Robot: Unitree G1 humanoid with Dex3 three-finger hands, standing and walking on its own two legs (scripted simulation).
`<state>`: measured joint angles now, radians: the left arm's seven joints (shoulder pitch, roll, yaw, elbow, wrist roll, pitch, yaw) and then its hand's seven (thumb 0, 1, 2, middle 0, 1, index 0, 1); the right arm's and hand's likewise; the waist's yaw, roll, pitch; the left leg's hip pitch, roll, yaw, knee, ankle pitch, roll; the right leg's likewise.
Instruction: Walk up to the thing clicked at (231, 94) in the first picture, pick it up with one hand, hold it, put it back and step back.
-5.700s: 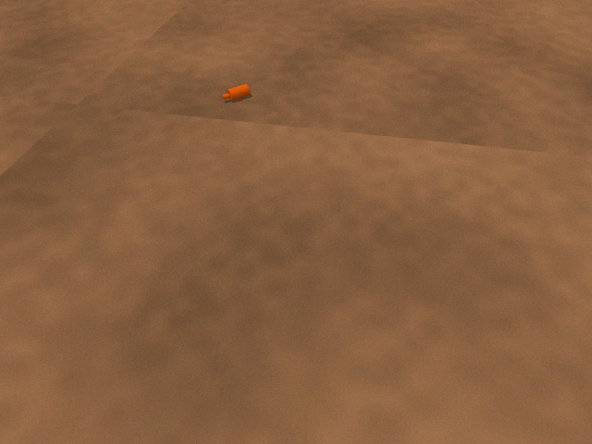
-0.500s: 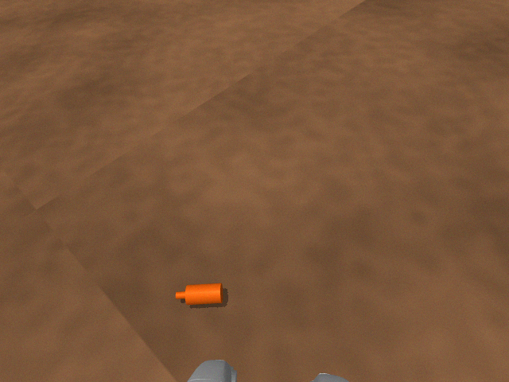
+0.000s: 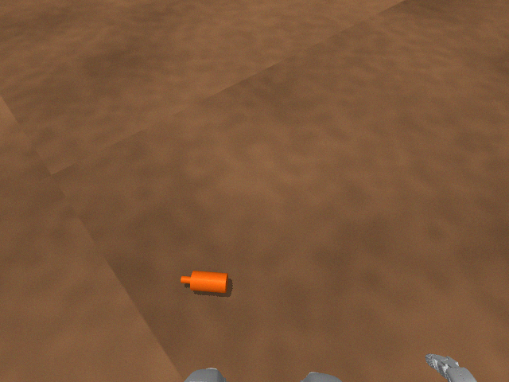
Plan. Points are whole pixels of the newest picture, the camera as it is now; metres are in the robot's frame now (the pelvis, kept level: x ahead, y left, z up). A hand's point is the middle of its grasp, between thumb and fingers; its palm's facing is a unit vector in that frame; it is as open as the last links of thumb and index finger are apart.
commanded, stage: walk up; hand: left
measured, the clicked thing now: (204, 281) +0.54 +0.22 -0.71
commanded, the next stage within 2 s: stand in 1.20 s
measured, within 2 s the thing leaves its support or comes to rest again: neither
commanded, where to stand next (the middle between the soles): +0.12 +0.03 m, yaw -4 degrees
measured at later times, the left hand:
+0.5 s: hand out of the picture +0.10 +0.28 -0.12, palm faces -0.04 -0.93 -0.37, open 7.4 cm
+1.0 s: hand out of the picture +0.13 +0.27 -0.12, palm faces -0.06 -0.93 -0.37, open 7.4 cm
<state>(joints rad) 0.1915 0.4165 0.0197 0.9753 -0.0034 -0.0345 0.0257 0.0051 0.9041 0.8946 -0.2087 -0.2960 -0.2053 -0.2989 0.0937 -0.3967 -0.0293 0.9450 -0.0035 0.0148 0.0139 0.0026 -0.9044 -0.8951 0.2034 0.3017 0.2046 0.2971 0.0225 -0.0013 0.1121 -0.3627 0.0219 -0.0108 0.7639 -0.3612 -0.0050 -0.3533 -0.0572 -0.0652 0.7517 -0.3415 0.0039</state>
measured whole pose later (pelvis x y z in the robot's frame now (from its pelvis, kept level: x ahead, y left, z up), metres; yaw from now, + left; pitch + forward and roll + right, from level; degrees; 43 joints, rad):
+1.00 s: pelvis +0.03 +0.02 +0.04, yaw -3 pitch -2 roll +0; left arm 0.08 0.36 0.00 1.15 0.01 -0.02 0.01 0.00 0.90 0.89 -0.21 -0.30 -0.20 -0.30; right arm 0.07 -0.36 -0.03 1.15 0.00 0.01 0.02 0.00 -0.91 -0.90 0.20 0.30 0.20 0.30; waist 0.00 0.00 0.05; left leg -0.11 0.01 0.05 0.35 -0.21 0.00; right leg -0.13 -0.06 -0.02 0.36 -0.19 0.04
